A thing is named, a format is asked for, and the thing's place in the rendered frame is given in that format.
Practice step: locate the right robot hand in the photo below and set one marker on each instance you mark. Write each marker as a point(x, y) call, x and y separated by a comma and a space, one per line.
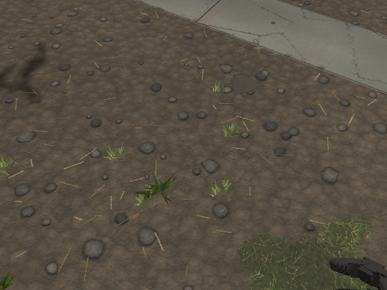
point(366, 269)

